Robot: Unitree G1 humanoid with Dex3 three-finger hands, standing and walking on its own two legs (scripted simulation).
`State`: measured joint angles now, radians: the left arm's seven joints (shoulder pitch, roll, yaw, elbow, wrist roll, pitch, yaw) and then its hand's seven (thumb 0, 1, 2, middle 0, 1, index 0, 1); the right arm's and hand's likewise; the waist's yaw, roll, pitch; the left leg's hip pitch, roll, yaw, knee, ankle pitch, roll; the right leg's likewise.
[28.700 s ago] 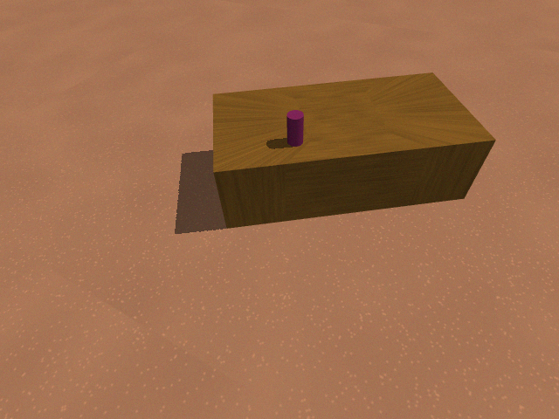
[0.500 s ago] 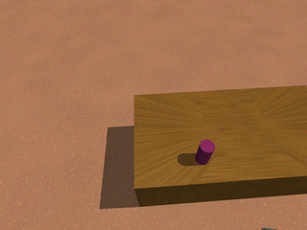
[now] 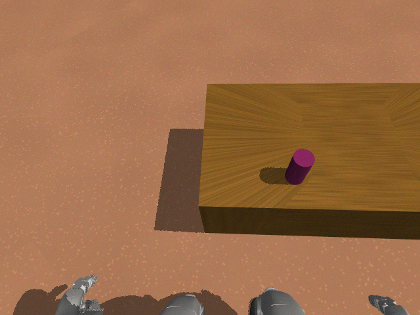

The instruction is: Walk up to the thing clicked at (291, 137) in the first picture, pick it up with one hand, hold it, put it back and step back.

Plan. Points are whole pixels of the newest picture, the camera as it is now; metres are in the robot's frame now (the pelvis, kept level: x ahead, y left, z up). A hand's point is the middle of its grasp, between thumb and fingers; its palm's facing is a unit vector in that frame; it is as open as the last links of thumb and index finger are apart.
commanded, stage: step back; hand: right
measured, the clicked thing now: (298, 167) +0.55 -0.26 -0.33
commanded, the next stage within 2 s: none
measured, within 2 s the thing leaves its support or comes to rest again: neither
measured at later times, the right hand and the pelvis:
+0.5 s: hand out of the picture -0.02 -0.27 -0.15, palm faces +0.08 +0.93 -0.36, open 7.4 cm; pelvis -0.12 +0.01 +0.00, yaw -6 degrees
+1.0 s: hand out of the picture -0.17 -0.22 -0.12, palm faces +0.04 +0.90 -0.43, open 7.4 cm; pelvis -0.26 +0.05 +0.01, yaw -6 degrees
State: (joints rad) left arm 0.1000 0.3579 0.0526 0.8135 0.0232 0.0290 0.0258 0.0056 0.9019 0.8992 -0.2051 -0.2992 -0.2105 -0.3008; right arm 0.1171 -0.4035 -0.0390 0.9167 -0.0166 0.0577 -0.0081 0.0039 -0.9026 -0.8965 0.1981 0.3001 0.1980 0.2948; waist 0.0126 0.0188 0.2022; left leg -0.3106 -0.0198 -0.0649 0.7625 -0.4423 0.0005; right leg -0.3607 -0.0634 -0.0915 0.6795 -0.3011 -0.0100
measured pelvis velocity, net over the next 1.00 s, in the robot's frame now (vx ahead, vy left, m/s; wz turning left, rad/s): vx -0.26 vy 0.05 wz -0.10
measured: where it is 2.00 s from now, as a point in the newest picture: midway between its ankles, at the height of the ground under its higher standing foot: outside the picture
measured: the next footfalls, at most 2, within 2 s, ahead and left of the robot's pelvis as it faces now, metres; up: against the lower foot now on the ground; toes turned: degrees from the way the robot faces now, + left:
left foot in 0.02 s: +0.02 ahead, +0.13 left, +0.00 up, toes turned -3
right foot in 0.38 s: -0.09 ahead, -0.11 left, +0.00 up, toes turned -4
